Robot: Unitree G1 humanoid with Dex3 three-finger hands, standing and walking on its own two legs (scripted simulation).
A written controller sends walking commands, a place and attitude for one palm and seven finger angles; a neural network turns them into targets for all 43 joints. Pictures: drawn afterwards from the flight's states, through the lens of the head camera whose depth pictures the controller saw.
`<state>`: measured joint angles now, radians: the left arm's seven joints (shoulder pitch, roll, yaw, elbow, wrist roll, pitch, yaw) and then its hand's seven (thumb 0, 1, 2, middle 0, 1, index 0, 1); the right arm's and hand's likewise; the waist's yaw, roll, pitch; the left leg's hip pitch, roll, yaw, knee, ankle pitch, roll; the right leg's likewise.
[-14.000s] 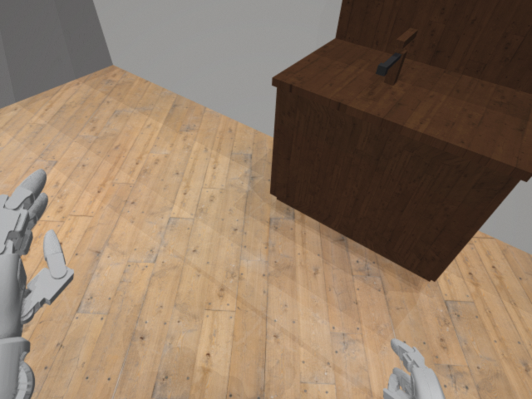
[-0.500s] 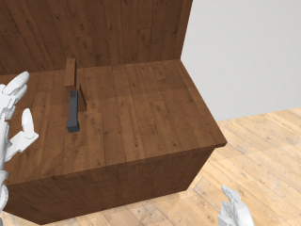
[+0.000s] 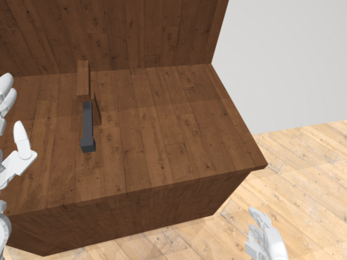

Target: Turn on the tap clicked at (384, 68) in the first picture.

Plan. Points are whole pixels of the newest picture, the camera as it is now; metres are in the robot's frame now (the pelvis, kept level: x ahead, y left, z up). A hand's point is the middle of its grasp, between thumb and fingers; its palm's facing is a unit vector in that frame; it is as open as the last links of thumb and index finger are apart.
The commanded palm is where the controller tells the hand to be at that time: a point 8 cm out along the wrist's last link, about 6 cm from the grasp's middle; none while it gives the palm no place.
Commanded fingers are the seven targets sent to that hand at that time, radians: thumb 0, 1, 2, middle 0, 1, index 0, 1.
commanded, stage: come to a stop and stand still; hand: left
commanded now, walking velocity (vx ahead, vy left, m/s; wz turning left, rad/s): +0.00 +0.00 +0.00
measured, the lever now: (88, 144) +0.34 +0.24 +0.04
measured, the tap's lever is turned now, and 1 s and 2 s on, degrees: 0 0 0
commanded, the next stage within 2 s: look again from close up in 0.30 s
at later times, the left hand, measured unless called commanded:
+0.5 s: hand (41, 160) +0.22 +0.25 +0.17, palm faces +0.37 -0.85 -0.38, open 7.4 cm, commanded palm +0.16 +0.28 +0.18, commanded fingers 0.00 0.90 0.90 -0.20 -0.30 -0.20 -0.30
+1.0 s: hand (49, 163) +0.23 +0.24 +0.16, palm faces +0.37 -0.85 -0.37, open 7.4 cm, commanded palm +0.16 +0.26 +0.18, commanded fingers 0.00 0.90 0.90 -0.20 -0.30 -0.20 -0.30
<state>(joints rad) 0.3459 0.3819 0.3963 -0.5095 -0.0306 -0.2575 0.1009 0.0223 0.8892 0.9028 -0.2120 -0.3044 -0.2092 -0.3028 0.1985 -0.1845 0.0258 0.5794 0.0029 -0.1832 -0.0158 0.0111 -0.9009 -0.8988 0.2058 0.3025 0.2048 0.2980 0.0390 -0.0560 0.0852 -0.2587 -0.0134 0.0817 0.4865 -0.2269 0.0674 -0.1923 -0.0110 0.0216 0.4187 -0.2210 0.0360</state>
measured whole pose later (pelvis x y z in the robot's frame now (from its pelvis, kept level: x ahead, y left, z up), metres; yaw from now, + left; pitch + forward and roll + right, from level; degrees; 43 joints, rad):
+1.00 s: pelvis +0.00 -0.02 +0.00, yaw +0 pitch +0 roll -1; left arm 0.40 0.37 0.36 -0.44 -0.05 -0.20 0.10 0.02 0.89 0.90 -0.21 -0.30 -0.21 -0.30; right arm 0.20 -0.18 0.02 0.56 0.02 -0.12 -0.03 0.01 -0.90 -0.90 0.21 0.30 0.20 0.30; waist 0.03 -0.03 0.06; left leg -0.24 0.00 0.08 0.44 -0.20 0.04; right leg -0.18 0.01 0.02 0.38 -0.20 0.02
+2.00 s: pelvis +0.00 -0.02 +0.00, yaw -3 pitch +0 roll -1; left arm 0.37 0.34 0.35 -0.43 -0.05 -0.20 0.08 0.02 0.90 0.90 -0.20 -0.30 -0.20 -0.30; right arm 0.19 -0.20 -0.01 0.56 0.02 -0.15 0.01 0.01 -0.90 -0.90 0.20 0.30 0.20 0.30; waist 0.02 -0.01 0.09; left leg -0.27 0.02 0.11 0.51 -0.24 0.04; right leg -0.23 0.02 0.05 0.47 -0.24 0.02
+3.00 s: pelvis -0.01 -0.01 +0.00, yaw +0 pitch -1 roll -2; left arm 0.42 0.36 0.34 -0.45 -0.03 -0.21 0.10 0.02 0.89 0.90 -0.21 -0.30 -0.21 -0.30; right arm 0.20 -0.21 0.01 0.58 0.01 -0.12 -0.04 0.01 -0.90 -0.90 0.21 0.30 0.20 0.30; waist 0.02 -0.01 0.06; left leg -0.25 0.01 0.07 0.46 -0.20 0.05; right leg -0.17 0.01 0.01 0.36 -0.18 0.02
